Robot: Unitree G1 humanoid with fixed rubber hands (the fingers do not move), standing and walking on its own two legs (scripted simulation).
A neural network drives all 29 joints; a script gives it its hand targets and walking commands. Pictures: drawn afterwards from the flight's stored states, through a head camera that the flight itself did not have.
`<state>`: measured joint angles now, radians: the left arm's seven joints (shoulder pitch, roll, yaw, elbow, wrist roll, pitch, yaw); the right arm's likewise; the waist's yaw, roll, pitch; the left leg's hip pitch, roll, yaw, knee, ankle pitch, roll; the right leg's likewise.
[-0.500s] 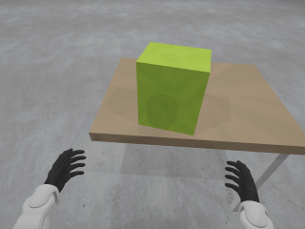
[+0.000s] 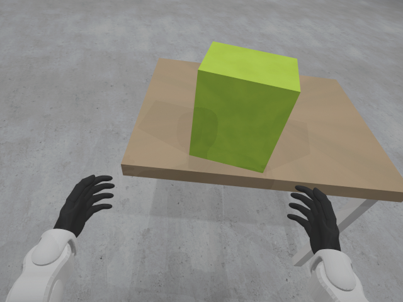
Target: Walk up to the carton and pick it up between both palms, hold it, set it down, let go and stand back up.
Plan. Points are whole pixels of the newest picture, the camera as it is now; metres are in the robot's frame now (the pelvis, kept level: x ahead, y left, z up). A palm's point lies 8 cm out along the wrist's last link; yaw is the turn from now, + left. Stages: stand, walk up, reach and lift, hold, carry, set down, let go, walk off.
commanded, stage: reach and lift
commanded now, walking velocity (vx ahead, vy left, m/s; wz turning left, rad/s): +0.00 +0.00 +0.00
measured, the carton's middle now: (239, 110) +0.57 -0.08 +0.08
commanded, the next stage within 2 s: none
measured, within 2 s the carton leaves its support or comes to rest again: neither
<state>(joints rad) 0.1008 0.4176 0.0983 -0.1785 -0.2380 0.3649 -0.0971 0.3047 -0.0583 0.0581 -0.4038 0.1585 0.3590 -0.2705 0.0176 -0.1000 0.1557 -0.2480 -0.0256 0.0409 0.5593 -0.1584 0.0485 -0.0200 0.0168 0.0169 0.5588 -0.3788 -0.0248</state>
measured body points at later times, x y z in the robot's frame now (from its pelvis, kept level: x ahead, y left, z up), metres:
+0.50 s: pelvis +0.01 -0.02 +0.00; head -0.03 +0.03 +0.45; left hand +0.33 +0.25 +0.11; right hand +0.29 -0.19 +0.13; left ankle +0.11 +0.07 -0.73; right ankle -0.03 -0.14 -0.73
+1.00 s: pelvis +0.03 -0.03 +0.00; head +0.04 +0.00 +0.45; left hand +0.42 +0.19 +0.13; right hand +0.37 -0.21 +0.15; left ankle +0.11 +0.07 -0.73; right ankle -0.03 -0.14 -0.73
